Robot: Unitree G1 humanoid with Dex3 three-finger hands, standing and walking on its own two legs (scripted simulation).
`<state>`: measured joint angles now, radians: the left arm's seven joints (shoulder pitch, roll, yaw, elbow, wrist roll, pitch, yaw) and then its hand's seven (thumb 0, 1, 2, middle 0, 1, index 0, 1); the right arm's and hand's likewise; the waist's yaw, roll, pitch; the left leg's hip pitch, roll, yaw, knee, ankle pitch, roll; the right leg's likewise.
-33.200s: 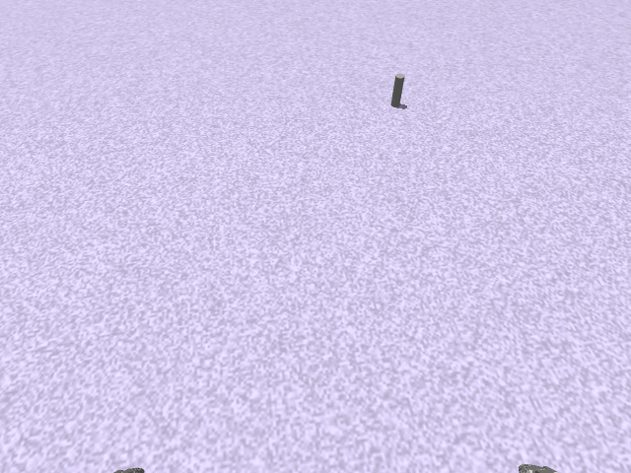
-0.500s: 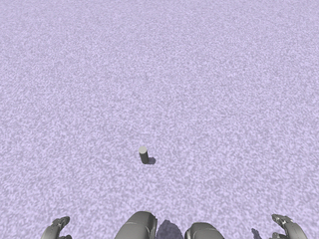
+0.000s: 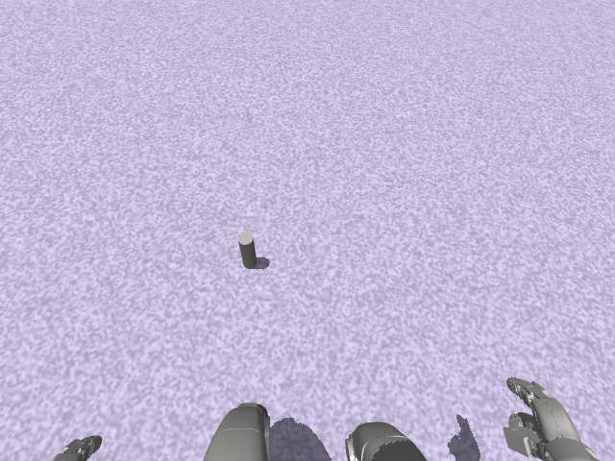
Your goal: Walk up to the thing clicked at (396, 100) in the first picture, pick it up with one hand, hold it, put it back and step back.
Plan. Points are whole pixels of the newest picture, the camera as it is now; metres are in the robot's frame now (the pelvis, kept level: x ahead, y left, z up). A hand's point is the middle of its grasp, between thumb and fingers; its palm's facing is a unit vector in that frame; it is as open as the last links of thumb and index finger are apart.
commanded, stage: step back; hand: left
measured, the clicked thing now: (247, 251) +0.72 +0.19 -0.67
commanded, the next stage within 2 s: stand in 1.86 s
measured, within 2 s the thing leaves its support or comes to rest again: neither
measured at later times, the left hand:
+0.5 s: hand out of the picture -0.05 +0.23 -0.15, palm faces +0.11 -0.93 -0.36, open 7.4 cm
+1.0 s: hand out of the picture -0.28 +0.18 -0.13, palm faces +0.13 -0.88 -0.45, open 7.4 cm
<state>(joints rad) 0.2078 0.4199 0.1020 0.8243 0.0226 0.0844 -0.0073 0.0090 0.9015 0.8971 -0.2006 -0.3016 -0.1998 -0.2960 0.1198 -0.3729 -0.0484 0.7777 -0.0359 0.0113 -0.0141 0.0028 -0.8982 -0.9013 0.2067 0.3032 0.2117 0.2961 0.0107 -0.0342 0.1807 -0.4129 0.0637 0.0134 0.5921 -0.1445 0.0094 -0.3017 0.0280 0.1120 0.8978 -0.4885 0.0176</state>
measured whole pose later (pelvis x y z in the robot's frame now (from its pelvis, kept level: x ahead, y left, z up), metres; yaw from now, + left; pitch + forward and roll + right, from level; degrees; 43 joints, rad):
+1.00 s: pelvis -0.29 -0.11 +0.00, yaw +7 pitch -2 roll +1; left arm 0.27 0.38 0.08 0.91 0.05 0.00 0.00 0.01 0.90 0.90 -0.21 -0.30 -0.21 -0.30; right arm 0.26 -0.42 -0.06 0.96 -0.04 0.05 0.02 0.01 -0.90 -0.90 0.20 0.30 0.21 0.30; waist 0.04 0.04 0.07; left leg -0.34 -0.02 -0.07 0.79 -0.49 -0.02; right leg -0.28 -0.04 -0.03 0.67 -0.37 -0.01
